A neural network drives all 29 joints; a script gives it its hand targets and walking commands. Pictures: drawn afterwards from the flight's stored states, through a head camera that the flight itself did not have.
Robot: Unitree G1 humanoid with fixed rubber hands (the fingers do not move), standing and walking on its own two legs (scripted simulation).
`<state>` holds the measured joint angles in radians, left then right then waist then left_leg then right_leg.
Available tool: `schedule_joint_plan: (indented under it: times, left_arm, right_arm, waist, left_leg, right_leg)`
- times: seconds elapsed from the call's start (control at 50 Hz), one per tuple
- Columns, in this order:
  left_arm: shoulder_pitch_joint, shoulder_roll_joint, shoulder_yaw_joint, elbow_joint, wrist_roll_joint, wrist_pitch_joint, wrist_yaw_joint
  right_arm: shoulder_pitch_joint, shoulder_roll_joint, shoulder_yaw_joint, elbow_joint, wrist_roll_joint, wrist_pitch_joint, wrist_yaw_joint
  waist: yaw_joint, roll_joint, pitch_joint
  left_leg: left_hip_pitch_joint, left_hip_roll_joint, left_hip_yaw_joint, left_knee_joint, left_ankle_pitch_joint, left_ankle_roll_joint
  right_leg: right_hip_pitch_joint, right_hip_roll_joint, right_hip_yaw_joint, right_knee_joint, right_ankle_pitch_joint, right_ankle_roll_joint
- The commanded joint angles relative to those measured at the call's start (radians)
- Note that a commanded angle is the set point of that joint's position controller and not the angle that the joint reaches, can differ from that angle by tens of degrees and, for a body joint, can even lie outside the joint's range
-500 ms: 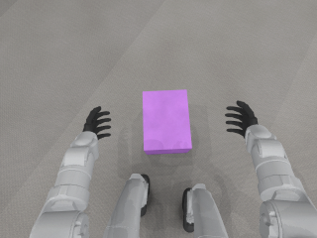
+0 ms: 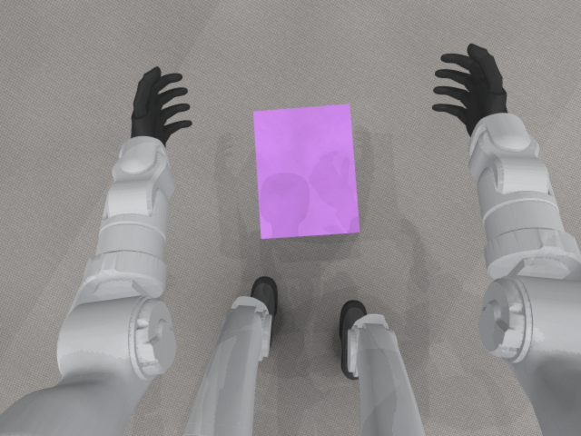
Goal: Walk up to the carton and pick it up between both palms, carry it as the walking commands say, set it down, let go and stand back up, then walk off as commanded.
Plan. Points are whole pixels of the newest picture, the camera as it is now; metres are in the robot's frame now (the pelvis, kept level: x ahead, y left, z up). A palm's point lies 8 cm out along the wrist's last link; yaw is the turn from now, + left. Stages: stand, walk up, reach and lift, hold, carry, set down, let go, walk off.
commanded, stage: reach and lift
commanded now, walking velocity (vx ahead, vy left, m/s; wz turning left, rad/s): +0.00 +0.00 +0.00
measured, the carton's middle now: (305, 178) +0.50 +0.04 -0.56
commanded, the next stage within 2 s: none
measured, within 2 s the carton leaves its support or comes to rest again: neither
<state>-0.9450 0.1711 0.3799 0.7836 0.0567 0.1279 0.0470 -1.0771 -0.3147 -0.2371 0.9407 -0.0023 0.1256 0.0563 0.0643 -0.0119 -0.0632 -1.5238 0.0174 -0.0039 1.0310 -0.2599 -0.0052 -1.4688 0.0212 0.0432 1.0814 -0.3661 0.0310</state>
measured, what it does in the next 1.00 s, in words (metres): lowers itself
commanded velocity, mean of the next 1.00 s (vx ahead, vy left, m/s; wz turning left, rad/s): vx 0.00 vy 0.00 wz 0.00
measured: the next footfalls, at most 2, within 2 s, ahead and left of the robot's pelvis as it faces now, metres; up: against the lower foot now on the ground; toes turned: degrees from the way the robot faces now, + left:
none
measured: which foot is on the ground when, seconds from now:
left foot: down 0.00-1.00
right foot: down 0.00-1.00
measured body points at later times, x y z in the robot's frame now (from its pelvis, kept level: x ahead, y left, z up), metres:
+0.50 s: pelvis -0.02 -0.01 -0.11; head +0.30 +0.01 +0.21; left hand +0.47 +0.24 -0.23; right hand +0.53 -0.17 -0.23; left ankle +0.09 +0.12 -0.63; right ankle +0.05 -0.13 -0.63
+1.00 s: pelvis -0.04 -0.01 -0.22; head +0.31 +0.00 +0.06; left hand +0.47 +0.24 -0.38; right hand +0.52 -0.17 -0.38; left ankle +0.08 +0.12 -0.63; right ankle +0.04 -0.13 -0.63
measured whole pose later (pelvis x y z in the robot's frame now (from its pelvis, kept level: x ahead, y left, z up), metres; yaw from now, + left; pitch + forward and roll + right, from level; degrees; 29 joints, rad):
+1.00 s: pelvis -0.04 -0.01 -0.22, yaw +0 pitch +47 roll +0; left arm -1.22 0.30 0.27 0.99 -0.15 0.08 0.11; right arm -1.33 -0.39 -0.08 1.06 0.14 0.11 -0.05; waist 0.07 0.00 0.08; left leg -2.25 -0.02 -0.03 1.89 -0.45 -0.03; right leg -2.18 0.06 0.05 1.97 -0.60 0.05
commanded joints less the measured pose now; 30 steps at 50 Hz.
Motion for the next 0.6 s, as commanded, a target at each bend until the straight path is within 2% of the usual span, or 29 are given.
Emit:
schedule_joint_plan:
  times: [0.0,0.1,0.24,0.32,0.44,0.58]
  left_arm:
    - [-0.149,0.091,0.030,-0.090,0.017,-0.028,-0.013]
    - [-0.135,0.105,0.064,-0.086,0.022,-0.046,-0.038]
    - [-0.209,0.123,0.056,-0.040,0.005,-0.045,-0.049]
    - [-0.258,0.145,0.038,-0.025,-0.011,-0.034,-0.038]
    - [-0.316,0.184,0.005,-0.037,-0.052,-0.021,-0.005]
    - [-0.360,0.222,-0.032,-0.036,-0.121,-0.018,0.030]
  right_arm:
    - [-0.196,-0.106,-0.026,-0.097,-0.019,-0.022,-0.006]
    - [-0.192,-0.074,-0.037,-0.111,-0.036,-0.029,-0.012]
    - [-0.260,-0.068,-0.037,-0.077,-0.032,-0.020,-0.022]
    - [-0.296,-0.088,-0.031,-0.061,-0.018,-0.010,-0.033]
    - [-0.343,-0.134,0.005,-0.077,0.025,0.001,-0.055]
    - [-0.400,-0.167,0.080,-0.098,0.091,0.010,-0.076]
  waist:
    - [0.007,-0.032,-1.010]
    - [0.018,-0.053,-0.994]
    - [0.016,-0.062,-0.925]
    - [0.014,-0.046,-0.956]
    - [0.016,-0.024,-1.054]
    - [0.028,-0.040,-1.086]
  left_leg:
    - [0.747,-0.066,0.035,0.020,0.535,-0.034]
    - [0.615,-0.073,0.041,0.045,0.514,-0.028]
    - [0.402,-0.077,0.062,0.152,0.310,-0.036]
    - [0.347,-0.079,0.076,0.252,0.232,-0.045]
    - [0.313,-0.080,0.092,0.397,0.198,-0.053]
    - [0.227,-0.076,0.092,0.527,0.172,-0.047]
  right_leg:
    - [0.304,0.072,-0.079,-0.078,0.385,0.012]
    - [0.284,0.066,-0.063,-0.051,0.404,0.017]
    - [0.138,0.064,-0.070,0.075,0.236,0.015]
    - [0.053,0.073,-0.084,0.178,0.150,0.014]
    - [-0.025,0.079,-0.103,0.321,0.096,0.010]
    - [-0.096,0.073,-0.104,0.453,0.064,0.008]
